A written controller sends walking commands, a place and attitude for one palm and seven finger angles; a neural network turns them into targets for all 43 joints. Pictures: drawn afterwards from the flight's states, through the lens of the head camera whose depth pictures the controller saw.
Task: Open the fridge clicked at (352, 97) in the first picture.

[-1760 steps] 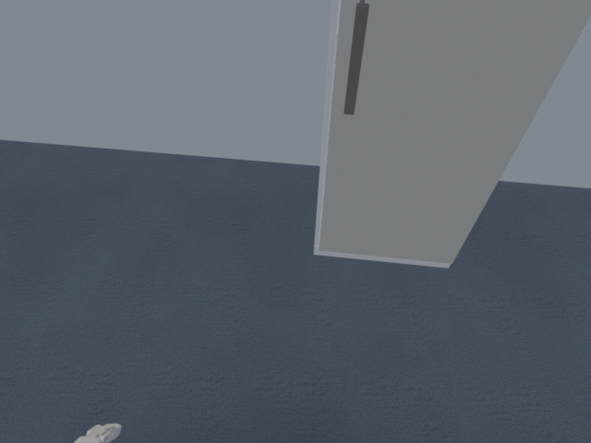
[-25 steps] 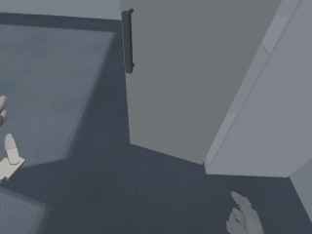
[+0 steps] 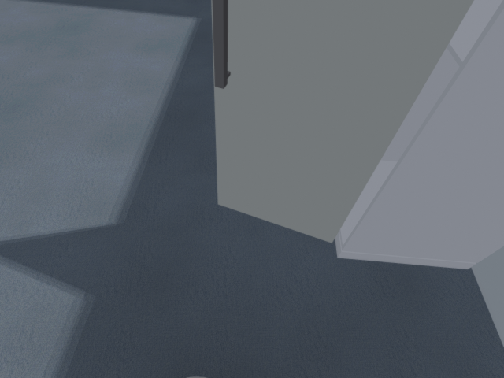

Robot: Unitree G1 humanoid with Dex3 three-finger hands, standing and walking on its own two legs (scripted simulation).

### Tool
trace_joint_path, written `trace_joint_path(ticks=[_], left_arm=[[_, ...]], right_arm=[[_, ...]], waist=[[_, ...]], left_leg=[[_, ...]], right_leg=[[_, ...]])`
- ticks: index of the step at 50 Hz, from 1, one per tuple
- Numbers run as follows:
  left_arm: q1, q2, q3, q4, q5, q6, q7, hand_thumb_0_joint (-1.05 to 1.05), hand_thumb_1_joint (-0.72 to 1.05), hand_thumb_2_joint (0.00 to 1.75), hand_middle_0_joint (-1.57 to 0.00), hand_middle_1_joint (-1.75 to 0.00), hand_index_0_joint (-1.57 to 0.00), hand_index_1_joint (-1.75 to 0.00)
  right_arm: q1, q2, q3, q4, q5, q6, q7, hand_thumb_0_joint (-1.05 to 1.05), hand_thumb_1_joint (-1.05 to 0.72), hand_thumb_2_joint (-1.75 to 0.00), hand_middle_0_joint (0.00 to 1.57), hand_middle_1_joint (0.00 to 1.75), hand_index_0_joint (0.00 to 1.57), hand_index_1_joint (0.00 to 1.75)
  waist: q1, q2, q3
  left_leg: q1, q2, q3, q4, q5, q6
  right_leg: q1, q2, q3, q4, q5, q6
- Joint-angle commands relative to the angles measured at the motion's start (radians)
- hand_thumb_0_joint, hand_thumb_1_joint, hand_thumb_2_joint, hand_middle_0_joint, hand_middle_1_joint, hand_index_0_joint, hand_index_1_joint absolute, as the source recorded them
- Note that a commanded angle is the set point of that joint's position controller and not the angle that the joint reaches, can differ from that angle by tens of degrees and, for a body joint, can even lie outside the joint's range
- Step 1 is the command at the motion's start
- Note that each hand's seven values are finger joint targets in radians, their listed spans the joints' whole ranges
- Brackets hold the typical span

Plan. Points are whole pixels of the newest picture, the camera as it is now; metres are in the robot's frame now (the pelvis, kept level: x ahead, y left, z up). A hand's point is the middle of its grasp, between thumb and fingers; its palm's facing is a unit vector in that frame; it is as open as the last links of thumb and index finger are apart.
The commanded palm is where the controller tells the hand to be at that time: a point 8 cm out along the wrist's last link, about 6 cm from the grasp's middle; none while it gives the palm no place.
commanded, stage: let the arm hang, fingers relaxed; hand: left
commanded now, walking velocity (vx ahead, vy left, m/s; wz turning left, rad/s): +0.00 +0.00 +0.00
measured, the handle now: (224, 35) +0.83 +0.13 +0.11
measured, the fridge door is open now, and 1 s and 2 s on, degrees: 74 74 74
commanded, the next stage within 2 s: look to check the result in 0.62 s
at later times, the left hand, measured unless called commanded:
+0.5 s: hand out of the picture +0.12 +0.24 -0.15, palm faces -0.04 -0.95 -0.31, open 7.4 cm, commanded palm none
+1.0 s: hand out of the picture +0.11 +0.24 -0.15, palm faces -0.05 -0.95 -0.32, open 7.4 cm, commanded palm none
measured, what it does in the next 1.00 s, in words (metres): stands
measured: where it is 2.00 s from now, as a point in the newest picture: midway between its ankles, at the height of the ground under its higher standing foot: outside the picture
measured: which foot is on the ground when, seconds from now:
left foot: down 0.00-1.00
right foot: down 0.00-1.00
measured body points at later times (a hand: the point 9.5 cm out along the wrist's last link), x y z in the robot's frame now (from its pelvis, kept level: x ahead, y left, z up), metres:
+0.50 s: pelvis +0.02 +0.01 +0.01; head +0.03 +0.01 +0.46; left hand +0.12 +0.29 -0.12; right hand +0.09 -0.27 -0.13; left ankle +0.05 +0.10 -0.74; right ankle +0.00 -0.11 -0.74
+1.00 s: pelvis +0.04 +0.00 +0.01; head +0.06 +0.00 +0.46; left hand +0.11 +0.29 -0.13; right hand +0.11 -0.30 -0.12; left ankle +0.05 +0.10 -0.74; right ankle +0.00 -0.11 -0.74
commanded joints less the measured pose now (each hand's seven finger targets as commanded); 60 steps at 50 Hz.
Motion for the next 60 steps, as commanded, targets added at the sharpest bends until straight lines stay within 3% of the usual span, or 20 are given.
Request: trace_joint_path(ticks=[1,7,11,14,25,34,53,60], left_arm=[[-0.069,0.193,0.055,-0.042,0.002,-0.052,0.018,0.0,0.9,0.9,-0.2,-0.3,-0.2,-0.3],[-0.092,0.193,0.05,0.024,0.001,-0.055,0.021,0.0,0.9,0.9,-0.2,-0.3,-0.2,-0.3],[-0.108,0.212,0.05,0.041,0.001,-0.056,0.02,0.0,0.9,0.9,-0.2,-0.3,-0.2,-0.3],[-0.137,0.223,0.05,0.046,0.0,-0.059,0.02,0.0,0.9,0.9,-0.2,-0.3,-0.2,-0.3],[-0.206,0.258,0.047,0.038,-0.001,-0.072,0.021,0.0,0.9,0.9,-0.2,-0.3,-0.2,-0.3],[-0.232,0.268,0.048,0.044,-0.003,-0.073,0.02,0.0,0.9,0.9,-0.2,-0.3,-0.2,-0.3],[-0.232,0.281,0.045,0.064,-0.006,-0.074,0.022,0.0,0.9,0.9,-0.2,-0.3,-0.2,-0.3],[-0.224,0.283,0.047,0.061,-0.005,-0.077,0.025,0.0,0.9,0.9,-0.2,-0.3,-0.2,-0.3]], right_arm=[[-0.039,-0.186,-0.049,-0.052,0.001,-0.043,-0.021,0.0,-0.9,-0.9,0.2,0.3,0.2,0.3],[-0.04,-0.195,-0.05,0.002,0.001,-0.048,-0.022,0.0,-0.9,-0.9,0.2,0.3,0.2,0.3],[-0.066,-0.21,-0.049,0.022,0.001,-0.053,-0.019,0.0,-0.9,-0.9,0.2,0.3,0.2,0.3],[-0.087,-0.223,-0.048,0.032,0.001,-0.057,-0.017,0.0,-0.9,-0.9,0.2,0.3,0.2,0.3],[-0.166,-0.254,-0.04,0.047,0.005,-0.07,-0.012,0.0,-0.9,-0.9,0.2,0.3,0.2,0.3],[-0.2,-0.272,-0.039,0.054,0.006,-0.07,-0.014,0.0,-0.9,-0.9,0.2,0.3,0.2,0.3],[-0.204,-0.285,-0.037,0.063,0.009,-0.064,-0.018,0.0,-0.9,-0.9,0.2,0.3,0.2,0.3],[-0.201,-0.279,-0.037,0.062,0.009,-0.063,-0.02,0.0,-0.9,-0.9,0.2,0.3,0.2,0.3]], waist=[[-0.012,0.092,-0.075],[-0.009,0.031,-0.036],[0.0,0.037,-0.027],[0.0,0.008,-0.034],[0.0,0.029,-0.106],[-0.006,0.06,-0.115],[-0.01,0.029,-0.114],[-0.007,0.011,-0.122]], left_leg=[[0.044,0.097,-0.133,-0.146,-0.142,0.014],[0.077,0.112,-0.139,-0.183,-0.096,0.015],[0.069,0.121,-0.148,-0.22,-0.09,0.017],[0.089,0.124,-0.147,-0.231,-0.042,0.015],[0.185,0.127,-0.121,-0.222,0.189,0.005],[0.224,0.129,-0.114,-0.23,0.216,-0.001],[0.256,0.132,-0.105,-0.232,0.223,-0.004],[0.27,0.132,-0.094,-0.221,0.26,-0.006]], right_leg=[[0.001,-0.12,0.167,-0.16,-0.127,-0.056],[-0.007,-0.119,0.154,-0.174,-0.1,-0.046],[0.023,-0.116,0.149,-0.173,-0.067,-0.037],[0.04,-0.12,0.144,-0.176,-0.028,-0.03],[0.106,-0.137,0.142,-0.18,0.151,-0.017],[0.126,-0.144,0.145,-0.202,0.178,-0.018],[0.146,-0.15,0.147,-0.228,0.224,-0.022],[0.157,-0.152,0.142,-0.223,0.296,-0.023]])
